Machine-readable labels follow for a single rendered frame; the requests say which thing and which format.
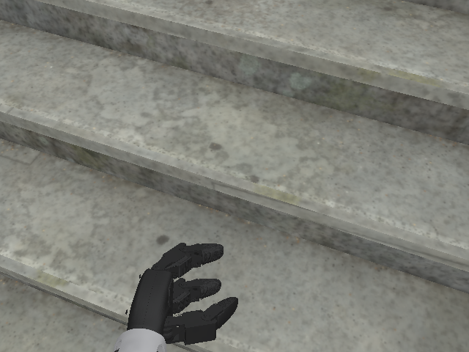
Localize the robot left forearm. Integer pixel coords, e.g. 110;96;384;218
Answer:
114;329;167;352

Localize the robot left hand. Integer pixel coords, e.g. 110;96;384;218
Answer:
125;243;238;345

